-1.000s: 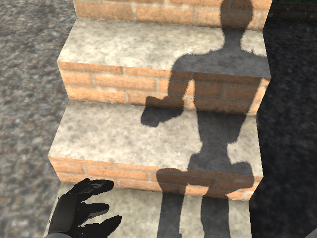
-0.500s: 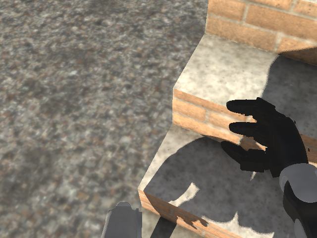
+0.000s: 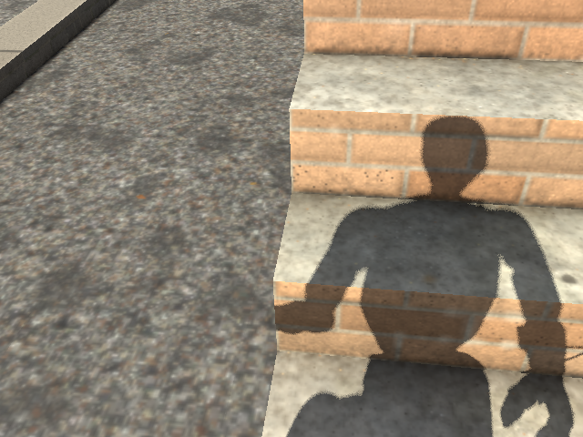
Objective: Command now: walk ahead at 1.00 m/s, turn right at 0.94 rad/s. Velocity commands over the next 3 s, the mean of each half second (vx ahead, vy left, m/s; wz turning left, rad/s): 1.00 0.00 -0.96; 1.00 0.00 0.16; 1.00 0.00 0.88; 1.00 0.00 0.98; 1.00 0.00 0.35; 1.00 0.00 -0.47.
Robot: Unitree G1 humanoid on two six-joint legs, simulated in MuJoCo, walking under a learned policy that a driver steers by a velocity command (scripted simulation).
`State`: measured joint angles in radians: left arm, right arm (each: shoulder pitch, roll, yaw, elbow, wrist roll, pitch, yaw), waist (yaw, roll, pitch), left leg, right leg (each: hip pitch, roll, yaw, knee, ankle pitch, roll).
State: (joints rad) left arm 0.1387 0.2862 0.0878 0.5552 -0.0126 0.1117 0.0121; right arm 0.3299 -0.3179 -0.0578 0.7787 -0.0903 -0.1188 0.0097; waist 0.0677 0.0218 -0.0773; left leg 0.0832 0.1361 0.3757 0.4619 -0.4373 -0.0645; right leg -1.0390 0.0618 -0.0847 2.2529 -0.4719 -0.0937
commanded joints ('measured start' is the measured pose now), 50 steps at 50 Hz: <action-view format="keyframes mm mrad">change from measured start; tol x128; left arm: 1 -127 105 12 -135 4 -12 5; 50 309 -7 -70 361 63 -279 -29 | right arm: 1 -137 -165 -29 -89 -1 -10 9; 50 -452 233 63 -333 130 174 -27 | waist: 1 76 114 209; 50 -146 -81 263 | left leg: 1 -72 193 -77 -251 612 83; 15 -808 -296 -542 1496 64 18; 32 -326 98 -367 -291 663 241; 50 -1429 -280 -261 2046 155 225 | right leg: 1 -91 -51 -8 -286 -55 -30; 50 709 -311 -66 -2184 474 66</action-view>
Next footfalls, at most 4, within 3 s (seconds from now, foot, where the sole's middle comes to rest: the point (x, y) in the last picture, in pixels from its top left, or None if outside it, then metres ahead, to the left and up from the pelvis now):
0.08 right None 0.16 -0.08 -0.57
0.44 left None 0.19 0.07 -0.57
0.74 right None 0.24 -0.31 -0.57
1.20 left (527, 396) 0.51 -0.30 -0.31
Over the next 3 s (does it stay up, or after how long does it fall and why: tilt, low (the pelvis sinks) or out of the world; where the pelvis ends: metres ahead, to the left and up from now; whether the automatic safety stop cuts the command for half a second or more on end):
stays up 1.18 -0.25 0.87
